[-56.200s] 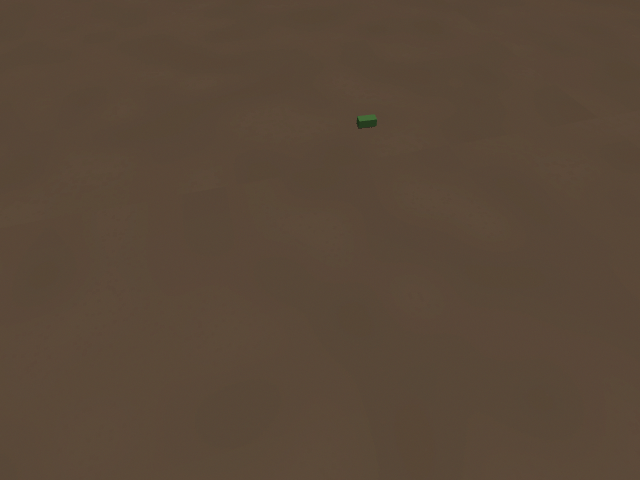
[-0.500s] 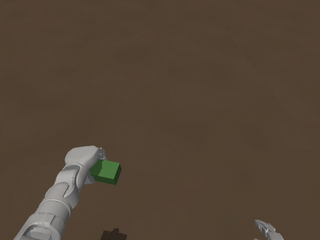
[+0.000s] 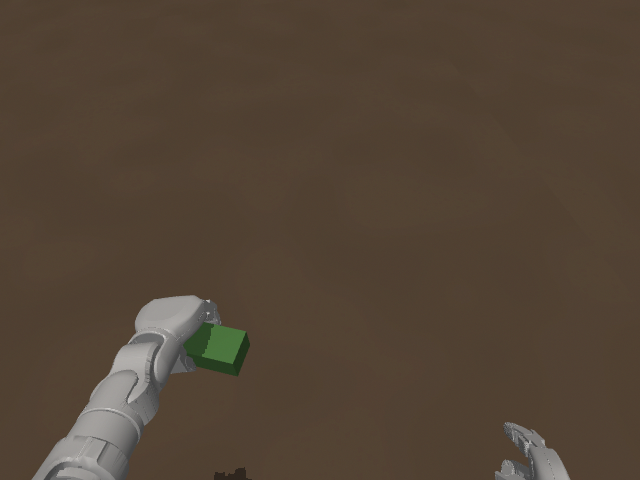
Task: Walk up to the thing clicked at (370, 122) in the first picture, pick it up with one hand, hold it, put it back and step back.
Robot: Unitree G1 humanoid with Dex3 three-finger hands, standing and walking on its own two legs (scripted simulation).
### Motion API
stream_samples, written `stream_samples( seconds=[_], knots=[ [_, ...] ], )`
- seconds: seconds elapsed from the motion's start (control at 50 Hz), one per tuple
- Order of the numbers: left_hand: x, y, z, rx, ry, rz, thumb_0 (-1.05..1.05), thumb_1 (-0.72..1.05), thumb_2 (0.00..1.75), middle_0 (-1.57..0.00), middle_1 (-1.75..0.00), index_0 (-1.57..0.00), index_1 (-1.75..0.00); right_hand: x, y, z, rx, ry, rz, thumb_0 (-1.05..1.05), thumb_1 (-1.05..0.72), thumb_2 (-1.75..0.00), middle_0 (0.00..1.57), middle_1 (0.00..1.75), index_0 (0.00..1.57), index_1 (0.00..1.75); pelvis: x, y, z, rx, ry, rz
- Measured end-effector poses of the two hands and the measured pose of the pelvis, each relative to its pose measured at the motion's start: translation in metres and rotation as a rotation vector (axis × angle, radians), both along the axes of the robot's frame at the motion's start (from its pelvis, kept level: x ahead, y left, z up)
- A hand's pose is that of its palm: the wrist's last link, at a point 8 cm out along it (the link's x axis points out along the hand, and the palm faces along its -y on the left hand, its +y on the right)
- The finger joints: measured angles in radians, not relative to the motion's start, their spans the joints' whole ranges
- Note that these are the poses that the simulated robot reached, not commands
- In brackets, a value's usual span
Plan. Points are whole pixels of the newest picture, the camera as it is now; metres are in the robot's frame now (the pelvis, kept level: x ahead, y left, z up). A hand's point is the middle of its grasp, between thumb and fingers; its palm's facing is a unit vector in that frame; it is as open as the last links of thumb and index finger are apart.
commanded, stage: hold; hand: left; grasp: from above
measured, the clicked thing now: (211, 346) +0.31 +0.20 -0.07
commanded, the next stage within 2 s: crouch in 0.94 s
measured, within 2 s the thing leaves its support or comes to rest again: neither
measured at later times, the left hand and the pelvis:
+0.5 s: hand (182, 346) +0.29 +0.22 -0.03, palm faces -0.45 -0.07 -0.89, open 8.0 cm; pelvis +0.00 +0.00 +0.01, yaw +0 degrees
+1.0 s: hand (183, 334) +0.31 +0.22 -0.03, palm faces -0.45 -0.07 -0.89, open 8.0 cm; pelvis +0.02 +0.00 +0.01, yaw +0 degrees
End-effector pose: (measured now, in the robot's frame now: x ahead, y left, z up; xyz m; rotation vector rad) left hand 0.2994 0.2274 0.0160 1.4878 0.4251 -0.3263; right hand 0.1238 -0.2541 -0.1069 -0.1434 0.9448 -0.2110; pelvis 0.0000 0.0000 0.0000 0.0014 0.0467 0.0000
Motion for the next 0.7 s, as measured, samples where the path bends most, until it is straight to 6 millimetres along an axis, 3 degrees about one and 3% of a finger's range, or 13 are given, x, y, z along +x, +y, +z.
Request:
stream_samples(
  seconds=[0.32,0.7],
  knots=[
    [-0.005,-0.003,0.012,-0.003,-0.017,0.006,0.03,0.35,0.33,-0.93,-0.55,-0.79,-0.41,0.008,0.001,0.005,0.009,-0.031,0.006,0.01,-0.91,-0.9,0.2,0.3,0.2,0.3,-0.003,-0.002,0.004,0.003,-0.025,-0.001],
    [0.002,-0.005,0.009,-0.007,0.001,0.005,0.03,0.35,0.34,-0.93,-0.55,-0.79,-0.4,0.021,0.002,0.007,0.011,-0.018,0.007,0.01,-0.91,-0.9,0.2,0.3,0.2,0.3,0.008,-0.004,0.007,0.003,-0.018,0.0]
  ],
)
